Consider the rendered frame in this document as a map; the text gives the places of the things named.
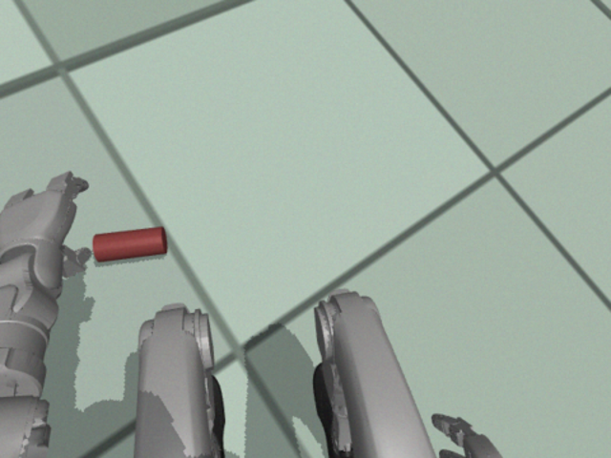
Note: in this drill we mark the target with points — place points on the left robot arm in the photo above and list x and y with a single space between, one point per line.
30 283

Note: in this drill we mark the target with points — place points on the can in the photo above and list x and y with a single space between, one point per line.
130 244

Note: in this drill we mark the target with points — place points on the right robot hand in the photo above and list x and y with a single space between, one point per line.
462 434

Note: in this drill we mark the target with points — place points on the left robot hand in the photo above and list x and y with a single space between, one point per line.
48 216

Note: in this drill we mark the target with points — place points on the right robot foot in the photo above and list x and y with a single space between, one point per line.
324 411

